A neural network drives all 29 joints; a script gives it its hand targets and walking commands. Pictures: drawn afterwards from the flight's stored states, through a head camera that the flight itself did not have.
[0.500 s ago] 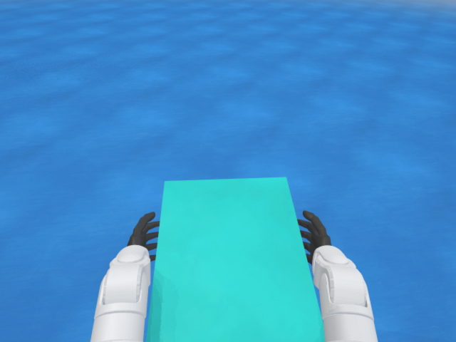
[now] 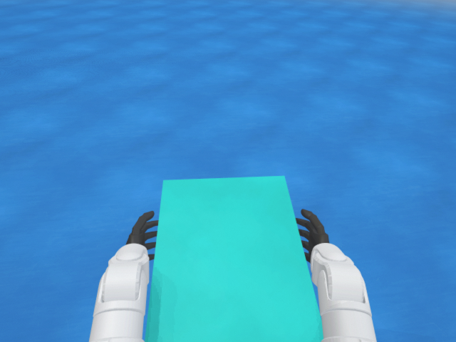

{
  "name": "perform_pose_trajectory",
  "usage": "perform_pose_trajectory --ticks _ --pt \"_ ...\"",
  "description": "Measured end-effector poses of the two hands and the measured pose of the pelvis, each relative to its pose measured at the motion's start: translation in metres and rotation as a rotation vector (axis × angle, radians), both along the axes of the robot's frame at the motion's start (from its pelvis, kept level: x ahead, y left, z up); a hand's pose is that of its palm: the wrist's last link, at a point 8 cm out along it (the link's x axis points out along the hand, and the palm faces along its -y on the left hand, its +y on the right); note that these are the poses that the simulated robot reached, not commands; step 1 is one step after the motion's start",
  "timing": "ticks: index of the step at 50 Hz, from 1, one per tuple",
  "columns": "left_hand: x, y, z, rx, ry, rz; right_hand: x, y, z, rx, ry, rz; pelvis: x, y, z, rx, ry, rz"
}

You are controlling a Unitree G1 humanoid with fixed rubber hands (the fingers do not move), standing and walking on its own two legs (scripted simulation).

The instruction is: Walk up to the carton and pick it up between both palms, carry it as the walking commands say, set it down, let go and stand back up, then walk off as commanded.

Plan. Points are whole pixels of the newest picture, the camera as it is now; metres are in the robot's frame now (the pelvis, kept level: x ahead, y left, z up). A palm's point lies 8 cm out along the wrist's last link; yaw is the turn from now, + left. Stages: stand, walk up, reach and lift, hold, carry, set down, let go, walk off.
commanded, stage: hold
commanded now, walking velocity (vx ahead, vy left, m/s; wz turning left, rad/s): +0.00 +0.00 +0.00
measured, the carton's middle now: (228, 276) +0.26 +0.00 -0.03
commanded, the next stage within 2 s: carry in 0.14 s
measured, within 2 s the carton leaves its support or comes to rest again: neither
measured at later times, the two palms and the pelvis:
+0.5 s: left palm (136, 207) +0.33 +0.17 +0.10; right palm (311, 203) +0.35 -0.15 +0.09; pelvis +0.07 -0.01 -0.01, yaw +3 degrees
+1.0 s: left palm (162, 142) +0.53 +0.16 +0.09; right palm (296, 139) +0.55 -0.16 +0.09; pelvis +0.30 -0.03 -0.01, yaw +4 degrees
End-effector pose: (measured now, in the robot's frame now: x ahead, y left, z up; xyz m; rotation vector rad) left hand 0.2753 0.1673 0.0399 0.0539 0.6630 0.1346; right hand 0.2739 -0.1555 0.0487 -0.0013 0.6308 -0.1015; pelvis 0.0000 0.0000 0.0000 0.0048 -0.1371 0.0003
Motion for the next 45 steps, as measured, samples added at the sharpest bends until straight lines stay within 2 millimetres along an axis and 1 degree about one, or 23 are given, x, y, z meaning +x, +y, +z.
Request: perform_pose_trajectory --ticks 7,12,16,19,22,26,29,30,32,34,38,42,45 --pt "0.004 0.004 0.001 -0.001 0.001 0.003 0.005 0.004 0.002 -0.006 0.002 0.004 0.004 0.003 0.001 0.000 0.004 0.001" --pt "0.013 0.004 0.006 0.013 -0.019 -0.002 0.013 0.004 0.003 0.009 -0.013 -0.001 0.007 0.000 -0.005 0.006 0.079 -0.009" --pt "0.023 -0.001 0.022 0.011 -0.069 0.020 0.025 -0.001 0.011 0.030 -0.054 -0.003 0.016 -0.009 -0.010 -0.003 0.129 -0.002" --pt "0.033 -0.006 0.036 0.001 -0.119 0.054 0.039 -0.006 0.021 0.052 -0.099 0.004 0.029 -0.014 -0.011 -0.010 0.163 0.035" --pt "0.041 -0.004 0.048 -0.013 -0.143 0.099 0.056 -0.004 0.034 0.074 -0.115 0.018 0.049 -0.014 -0.006 -0.003 0.190 0.055" --pt "0.058 0.006 0.059 -0.037 -0.174 0.146 0.081 0.007 0.046 0.096 -0.137 0.024 0.080 -0.006 -0.006 0.002 0.220 0.061" --pt "0.076 0.017 0.056 -0.052 -0.179 0.149 0.100 0.019 0.045 0.117 -0.144 0.017 0.105 0.001 -0.014 0.016 0.230 0.052" --pt "0.081 0.020 0.053 -0.049 -0.159 0.147 0.104 0.022 0.044 0.122 -0.131 0.004 0.113 0.003 -0.014 0.021 0.234 0.035" --pt "0.091 0.019 0.047 -0.053 -0.103 0.134 0.111 0.020 0.039 0.110 -0.086 -0.015 0.130 0.005 -0.010 0.011 0.237 0.008" --pt "0.109 0.014 0.047 -0.066 -0.063 0.114 0.121 0.015 0.038 0.111 -0.054 -0.036 0.146 0.004 -0.006 -0.001 0.228 0.001" --pt "0.151 -0.004 0.055 -0.108 -0.082 0.092 0.148 -0.002 0.048 0.104 -0.081 -0.084 0.179 -0.003 -0.002 0.000 0.226 0.000" --pt "0.197 -0.022 0.058 -0.099 -0.128 0.077 0.186 -0.021 0.045 0.108 -0.103 -0.103 0.224 -0.015 -0.012 0.003 0.201 0.011" --pt "0.228 -0.025 0.057 -0.090 -0.120 0.085 0.219 -0.024 0.042 0.110 -0.095 -0.095 0.257 -0.022 -0.015 -0.024 0.210 0.045"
